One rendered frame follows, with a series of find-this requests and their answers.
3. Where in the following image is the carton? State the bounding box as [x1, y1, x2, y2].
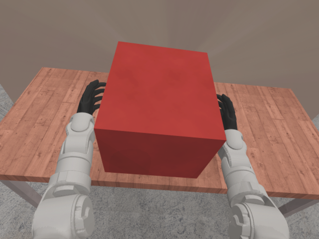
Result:
[94, 41, 226, 179]

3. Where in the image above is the robot left hand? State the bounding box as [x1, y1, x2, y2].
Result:
[77, 80, 106, 115]

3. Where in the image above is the left robot forearm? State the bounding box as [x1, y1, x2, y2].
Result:
[32, 113, 95, 237]

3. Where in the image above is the table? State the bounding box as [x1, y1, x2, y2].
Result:
[0, 67, 319, 218]

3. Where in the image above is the right robot forearm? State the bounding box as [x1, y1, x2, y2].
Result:
[218, 129, 290, 238]

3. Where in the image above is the robot right hand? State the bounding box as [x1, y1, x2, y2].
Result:
[216, 94, 237, 130]

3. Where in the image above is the robot left upper arm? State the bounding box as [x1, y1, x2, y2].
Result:
[33, 194, 95, 239]

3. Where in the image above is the robot right upper arm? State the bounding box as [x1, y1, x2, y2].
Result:
[228, 202, 289, 239]

